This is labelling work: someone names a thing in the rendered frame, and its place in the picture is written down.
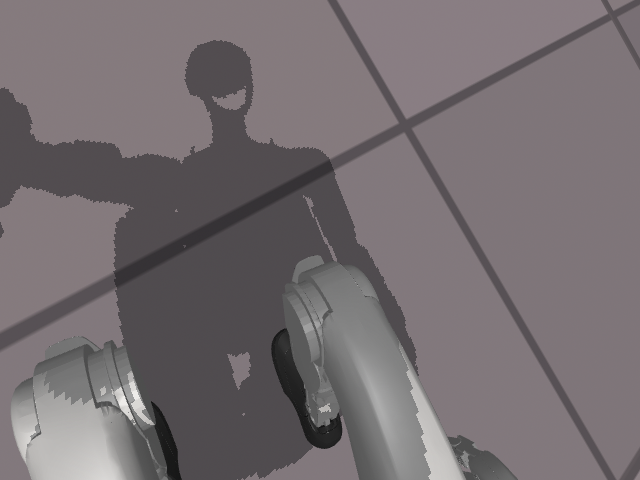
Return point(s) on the right robot foot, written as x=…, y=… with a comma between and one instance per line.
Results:
x=323, y=437

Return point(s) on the left robot foot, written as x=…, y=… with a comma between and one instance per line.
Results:
x=167, y=444

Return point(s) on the right robot hand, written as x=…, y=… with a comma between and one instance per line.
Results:
x=483, y=465

